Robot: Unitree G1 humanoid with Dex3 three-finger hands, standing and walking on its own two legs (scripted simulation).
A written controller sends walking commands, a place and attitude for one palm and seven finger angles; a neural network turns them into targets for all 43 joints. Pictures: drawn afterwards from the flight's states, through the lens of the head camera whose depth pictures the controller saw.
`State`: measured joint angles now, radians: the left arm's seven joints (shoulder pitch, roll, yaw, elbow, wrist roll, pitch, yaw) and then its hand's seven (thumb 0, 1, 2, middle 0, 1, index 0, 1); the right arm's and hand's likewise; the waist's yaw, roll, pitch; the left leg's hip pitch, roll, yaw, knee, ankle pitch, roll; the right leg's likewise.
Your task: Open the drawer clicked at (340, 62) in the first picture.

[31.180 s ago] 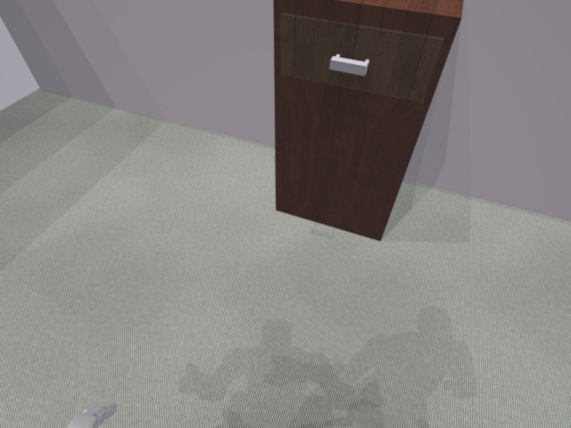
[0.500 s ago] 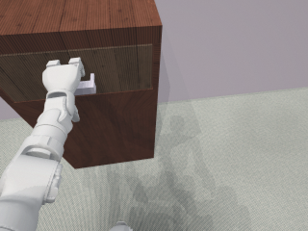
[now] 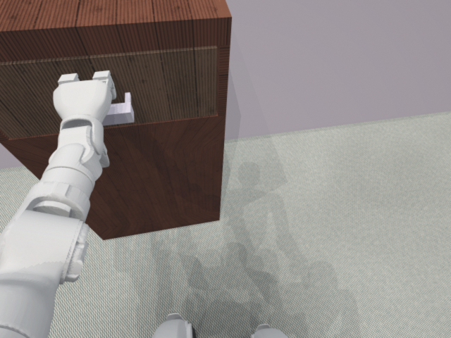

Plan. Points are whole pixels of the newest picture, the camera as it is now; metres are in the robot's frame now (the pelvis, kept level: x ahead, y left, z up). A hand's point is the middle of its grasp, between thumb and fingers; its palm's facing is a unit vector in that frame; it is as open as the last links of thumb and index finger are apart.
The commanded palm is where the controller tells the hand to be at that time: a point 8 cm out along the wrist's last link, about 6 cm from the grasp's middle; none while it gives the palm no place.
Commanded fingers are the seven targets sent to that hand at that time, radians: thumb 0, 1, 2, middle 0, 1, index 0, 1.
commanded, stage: lift the hand off the handle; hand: left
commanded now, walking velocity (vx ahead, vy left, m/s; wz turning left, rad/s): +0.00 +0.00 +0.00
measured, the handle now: (104, 107) +0.55 +0.21 +0.06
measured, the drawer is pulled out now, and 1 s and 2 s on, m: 0.00 0.00 0.00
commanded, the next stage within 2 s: draw the hand back to the body in 1.64 s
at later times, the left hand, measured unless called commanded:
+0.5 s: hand (97, 120) +0.50 +0.22 +0.07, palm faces -0.02 +0.01 -1.00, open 13.5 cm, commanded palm +0.50 +0.19 +0.12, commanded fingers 0.00 -0.50 0.30 -0.30 -1.20 -0.30 -1.20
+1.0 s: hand (101, 104) +0.51 +0.20 +0.11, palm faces -0.03 -0.04 -1.00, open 13.0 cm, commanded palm +0.51 +0.20 +0.19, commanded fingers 0.00 -0.50 0.30 -0.30 -1.20 -0.30 -1.20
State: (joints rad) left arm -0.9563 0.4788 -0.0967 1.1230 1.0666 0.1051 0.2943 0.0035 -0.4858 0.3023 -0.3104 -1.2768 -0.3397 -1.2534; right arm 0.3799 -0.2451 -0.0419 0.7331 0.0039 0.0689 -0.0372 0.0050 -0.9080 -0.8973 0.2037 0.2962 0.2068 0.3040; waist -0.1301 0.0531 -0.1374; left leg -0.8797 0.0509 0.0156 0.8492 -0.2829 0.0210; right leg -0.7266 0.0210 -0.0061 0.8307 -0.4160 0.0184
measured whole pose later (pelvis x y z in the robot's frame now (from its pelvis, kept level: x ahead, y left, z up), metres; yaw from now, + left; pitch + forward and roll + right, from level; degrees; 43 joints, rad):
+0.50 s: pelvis +0.00 +0.00 +0.00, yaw +1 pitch +18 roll -3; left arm -0.97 0.46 -0.15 1.11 1.04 0.15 0.26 0.00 -0.49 0.30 -0.30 -1.25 -0.37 -1.24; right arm 0.34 -0.23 -0.04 0.75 0.00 0.03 -0.04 0.00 -0.91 -0.90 0.20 0.30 0.21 0.30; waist -0.12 0.06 -0.13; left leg -0.87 0.04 0.00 0.84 -0.28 0.01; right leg -0.71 0.02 -0.03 0.82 -0.42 0.01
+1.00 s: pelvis +0.03 -0.02 +0.02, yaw +2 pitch +13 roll -1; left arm -0.85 0.43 -0.12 0.93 0.99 0.14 0.17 0.00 -0.48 0.30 -0.38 -1.22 -0.47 -1.22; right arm 0.33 -0.25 -0.04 0.76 0.02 0.01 -0.07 0.01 -0.91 -0.90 0.20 0.30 0.21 0.30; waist -0.09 0.08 -0.10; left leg -0.66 0.04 0.00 0.71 -0.28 0.00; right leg -0.50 0.02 -0.02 0.68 -0.41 0.00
